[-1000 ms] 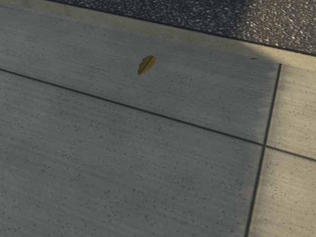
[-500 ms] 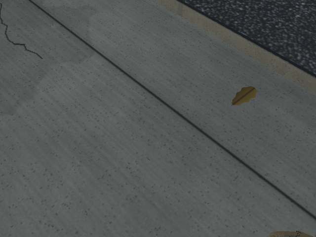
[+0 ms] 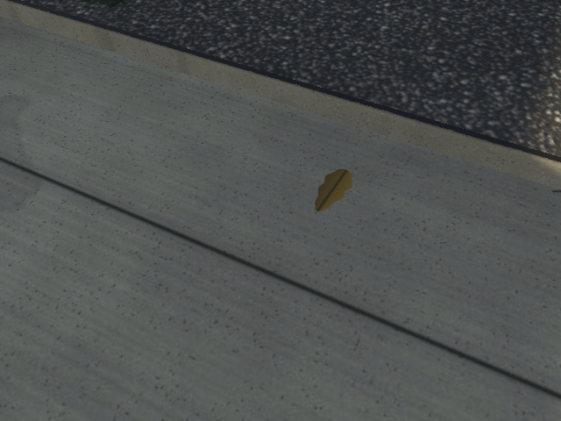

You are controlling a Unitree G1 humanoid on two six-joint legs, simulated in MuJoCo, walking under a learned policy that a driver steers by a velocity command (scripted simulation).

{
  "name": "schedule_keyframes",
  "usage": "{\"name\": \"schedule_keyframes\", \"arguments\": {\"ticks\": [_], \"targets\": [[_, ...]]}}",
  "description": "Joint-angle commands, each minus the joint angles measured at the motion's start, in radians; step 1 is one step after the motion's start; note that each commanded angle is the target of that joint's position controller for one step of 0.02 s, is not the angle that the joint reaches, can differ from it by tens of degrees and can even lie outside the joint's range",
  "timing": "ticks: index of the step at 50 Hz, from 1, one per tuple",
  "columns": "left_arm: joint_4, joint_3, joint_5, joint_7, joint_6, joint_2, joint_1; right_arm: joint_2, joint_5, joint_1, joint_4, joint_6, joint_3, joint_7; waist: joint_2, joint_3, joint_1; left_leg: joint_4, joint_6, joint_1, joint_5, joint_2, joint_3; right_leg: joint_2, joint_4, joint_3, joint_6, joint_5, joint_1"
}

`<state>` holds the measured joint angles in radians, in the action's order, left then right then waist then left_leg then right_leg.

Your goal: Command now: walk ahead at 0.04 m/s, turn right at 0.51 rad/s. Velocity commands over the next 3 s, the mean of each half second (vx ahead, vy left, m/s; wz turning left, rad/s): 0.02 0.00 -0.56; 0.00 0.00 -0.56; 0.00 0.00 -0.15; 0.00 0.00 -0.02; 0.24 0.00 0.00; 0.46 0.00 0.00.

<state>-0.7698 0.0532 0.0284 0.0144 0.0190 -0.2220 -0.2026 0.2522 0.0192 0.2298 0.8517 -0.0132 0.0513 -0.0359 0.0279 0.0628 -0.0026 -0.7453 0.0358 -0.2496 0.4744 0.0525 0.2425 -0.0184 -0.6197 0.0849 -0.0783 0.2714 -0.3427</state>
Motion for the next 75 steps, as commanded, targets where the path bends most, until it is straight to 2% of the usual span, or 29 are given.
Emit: {"name": "schedule_keyframes", "arguments": {"ticks": [1, 3, 5, 8, 16, 21, 22, 23, 24, 25, 27, 30, 35, 43, 44, 45, 46, 47, 48, 49, 52, 56, 64, 66, 67, 68, 69, 70, 75], "targets": [[0.012, 0.076, -0.036, -0.019, -0.004, -0.263, -0.234, 0.077, 0.009, -0.022, -0.11, -0.02, 0.014, 0.002, -0.149, -0.208, -0.072, -0.483, -0.054, -0.302, 0.189, -0.052, -0.239, 0.398, 0.258, -0.518, -0.305, -0.747, 0.335], [0.043, 0.052, -0.025, -0.028, 0.02, -0.187, -0.073, 0.079, -0.007, -0.039, -0.104, -0.014, 0.017, 0.007, -0.076, -0.067, -0.012, -0.435, -0.06, -0.33, 0.023, -0.022, -0.268, 0.278, 0.304, -0.387, -0.226, -0.493, 0.191], [0.069, 0.041, -0.028, -0.029, 0.023, -0.154, 0.006, 0.099, 0.017, -0.008, -0.094, -0.017, 0.025, 0.008, -0.105, -0.069, 0.019, -0.386, -0.074, -0.292, -0.067, -0.03, -0.256, 0.2, 0.307, -0.323, -0.179, -0.482, 0.157], [0.061, 0.051, -0.023, -0.019, 0.009, -0.19, -0.032, 0.076, 0.005, 0.01, -0.099, -0.028, 0.02, 0.013, -0.095, -0.118, 0.012, -0.309, -0.09, -0.271, -0.079, -0.044, -0.262, 0.184, 0.295, -0.33, -0.172, -0.48, 0.184], [0.078, 0.068, -0.005, -0.009, 0.024, -0.229, -0.042, 0.083, -0.005, -0.067, -0.153, -0.022, 0.012, 0.004, -0.156, -0.107, -0.034, -0.06, -0.08, -0.203, -0.068, -0.072, -0.283, 0.172, 0.299, -0.478, -0.166, -0.192, 0.138], [0.095, 0.071, -0.015, 0.0, 0.032, -0.226, 0.035, 0.084, -0.018, 0.041, -0.15, 0.005, 0.008, -0.009, -0.161, -0.123, 0.025, 0.257, -0.035, 0.022, -0.138, -0.113, -0.275, 0.129, 0.231, -0.554, -0.091, -0.257, 0.071], [0.102, 0.065, -0.025, -0.004, 0.03, -0.206, 0.047, 0.105, -0.011, 0.079, -0.143, 0.014, 0.013, -0.016, -0.124, -0.119, 0.045, 0.409, -0.02, 0.119, -0.193, -0.068, -0.312, 0.082, 0.187, -0.531, -0.036, -0.155, 0.002], [0.111, 0.048, -0.029, -0.006, 0.026, -0.133, 0.002, 0.193, 0.007, 0.076, -0.155, 0.018, 0.029, -0.025, 0.073, -0.12, 0.012, 0.536, 0.032, 0.19, -0.105, 0.167, -0.534, -0.023, 0.01, -0.4, 0.028, 0.096, -0.104], [0.119, 0.053, -0.019, -0.016, 0.025, -0.145, -0.005, 0.274, 0.012, -0.017, -0.187, 0.011, 0.046, -0.019, 0.246, -0.059, -0.006, 0.578, 0.147, 0.092, -0.214, 0.343, -0.755, -0.175, -0.189, -0.182, 0.06, 0.297, -0.235], [0.105, 0.068, 0.011, -0.015, 0.027, -0.214, -0.01, 0.214, 0.017, -0.014, -0.193, 0.009, 0.034, -0.011, 0.132, -0.058, -0.012, 0.532, 0.198, 0.034, -0.359, 0.348, -0.693, -0.088, -0.373, -0.207, 0.067, 0.295, -0.188], [0.063, 0.075, 0.001, 0.001, 0.037, -0.205, -0.06, 0.125, 0.006, -0.102, -0.214, 0.01, 0.008, -0.004, 0.064, -0.043, -0.061, 0.486, 0.155, 0.017, -0.485, 0.219, -0.479, -0.074, -0.508, -0.192, 0.08, 0.185, -0.163], [0.058, 0.067, -0.009, 0.024, 0.05, -0.188, -0.058, 0.123, 0.007, -0.078, -0.22, 0.012, 0.008, -0.01, 0.114, -0.074, -0.029, 0.44, 0.145, 0.129, -0.638, 0.159, -0.344, -0.06, -0.554, -0.145, 0.125, 0.131, -0.213], [0.101, 0.048, -0.014, 0.034, 0.063, -0.157, 0.039, 0.156, 0.007, 0.031, -0.189, 0.013, 0.027, -0.007, 0.126, -0.087, 0.039, 0.41, 0.176, 0.263, -0.677, 0.22, -0.323, -0.02, -0.382, -0.112, 0.148, 0.164, -0.228], [0.134, 0.031, -0.027, 0.036, 0.049, -0.141, 0.027, 0.209, 0.002, -0.01, -0.179, 0.004, 0.049, 0.025, 0.156, -0.11, 0.012, 0.294, 0.124, 0.14, -0.662, 0.243, -0.218, -0.017, 0.025, 0.002, 0.071, 0.124, 0.067], [0.124, 0.03, -0.018, 0.029, 0.04, -0.139, -0.006, 0.207, -0.007, -0.017, -0.175, 0.0, 0.05, 0.026, 0.119, -0.115, -0.017, 0.228, 0.079, 0.088, -0.589, 0.229, -0.18, -0.027, 0.165, 0.0, 0.055, 0.006, 0.152], [0.116, 0.037, -0.001, 0.017, 0.025, -0.177, -0.034, 0.186, -0.006, 0.024, -0.163, -0.005, 0.046, 0.029, 0.001, -0.124, -0.027, 0.101, 0.017, -0.028, -0.438, 0.187, -0.133, 0.023, 0.295, -0.126, 0.036, -0.08, 0.272], [0.137, 0.05, 0.005, 0.005, 0.008, -0.282, -0.045, 0.081, 0.015, 0.069, -0.195, -0.016, 0.019, 0.036, -0.293, -0.137, 0.014, -0.17, -0.059, -0.275, 0.12, 0.066, -0.06, 0.335, 0.33, -0.514, -0.025, -0.372, 0.399], [0.132, 0.075, -0.015, 0.004, 0.006, -0.349, -0.112, 0.104, 0.009, -0.039, -0.236, -0.036, 0.015, 0.018, -0.288, -0.123, -0.077, -0.276, -0.066, -0.328, 0.186, -0.029, -0.187, 0.423, 0.295, -0.574, -0.188, -0.612, 0.279], [0.116, 0.057, -0.019, 0.002, 0.006, -0.282, -0.103, 0.13, 0.0, -0.06, -0.224, -0.045, 0.021, 0.016, -0.182, -0.09, -0.057, -0.34, -0.064, -0.329, 0.12, 0.0, -0.24, 0.366, 0.294, -0.484, -0.2, -0.597, 0.272], [0.12, 0.036, -0.021, -0.003, 0.008, -0.222, -0.028, 0.13, -0.013, -0.047, -0.204, -0.044, 0.023, 0.022, -0.159, -0.049, -0.019, -0.329, -0.059, -0.31, 0.035, 0.008, -0.257, 0.298, 0.308, -0.397, -0.169, -0.534, 0.228], [0.124, 0.011, -0.023, -0.02, 0.005, -0.167, 0.048, 0.152, 0.004, 0.033, -0.142, -0.039, 0.032, 0.037, -0.159, -0.086, 0.021, -0.316, -0.069, -0.243, -0.099, -0.007, -0.24, 0.193, 0.308, -0.281, -0.116, -0.589, 0.253], [0.094, 0.001, -0.016, -0.023, -0.009, -0.16, 0.015, 0.114, -0.006, 0.024, -0.121, -0.052, 0.02, 0.041, -0.132, -0.087, 0.006, -0.195, -0.077, -0.207, -0.115, -0.014, -0.247, 0.198, 0.326, -0.282, -0.117, -0.493, 0.272], [0.03, -0.013, -0.004, -0.027, -0.012, -0.158, 0.011, 0.085, -0.012, 0.019, -0.08, -0.042, 0.004, 0.014, -0.138, -0.06, -0.006, 0.155, -0.036, -0.009, -0.089, -0.05, -0.238, 0.204, 0.299, -0.349, -0.128, -0.341, 0.18], [0.016, -0.023, -0.016, -0.033, -0.014, -0.141, 0.04, 0.063, -0.006, 0.066, -0.051, -0.024, -0.007, 0.006, -0.09, -0.071, 0.041, 0.395, -0.02, 0.147, -0.308, -0.034, -0.252, 0.179, 0.266, -0.34, -0.076, -0.309, 0.118], [0.011, -0.034, -0.016, -0.033, -0.022, -0.111, 0.024, 0.088, 0.006, 0.076, -0.042, -0.008, -0.008, 0.001, -0.044, -0.099, 0.033, 0.437, -0.011, 0.243, -0.398, 0.042, -0.341, 0.153, 0.253, -0.334, -0.031, -0.251, 0.069], [0.0, -0.033, -0.019, -0.028, -0.025, -0.1, -0.038, 0.159, 0.007, 0.031, -0.049, 0.004, 0.001, 0.002, 0.049, -0.084, -0.036, 0.421, 0.021, 0.218, -0.502, 0.127, -0.436, 0.065, 0.254, -0.264, -0.002, -0.141, 0.06], [-0.034, -0.032, -0.016, -0.029, -0.016, -0.108, -0.041, 0.139, -0.008, -0.011, -0.042, 0.009, -0.003, 0.014, 0.077, -0.066, -0.034, 0.414, 0.048, 0.093, -0.465, 0.135, -0.428, 0.027, 0.293, -0.228, 0.008, -0.084, 0.166], [-0.052, -0.03, -0.01, -0.031, -0.013, -0.122, -0.024, 0.102, -0.008, -0.027, -0.039, 0.014, -0.013, 0.021, 0.072, -0.045, -0.021, 0.423, 0.031, 0.062, -0.407, 0.102, -0.403, 0.036, 0.3, -0.234, 0.012, -0.111, 0.207], [-0.128, -0.028, -0.017, -0.033, -0.021, -0.119, -0.03, 0.092, -0.012, 0.019, 0.027, 0.02, -0.018, 0.011, 0.024, -0.04, 0.003, 0.429, 0.01, 0.115, -0.391, 0.054, -0.357, 0.063, 0.304, -0.243, 0.014, -0.191, 0.196]]}}
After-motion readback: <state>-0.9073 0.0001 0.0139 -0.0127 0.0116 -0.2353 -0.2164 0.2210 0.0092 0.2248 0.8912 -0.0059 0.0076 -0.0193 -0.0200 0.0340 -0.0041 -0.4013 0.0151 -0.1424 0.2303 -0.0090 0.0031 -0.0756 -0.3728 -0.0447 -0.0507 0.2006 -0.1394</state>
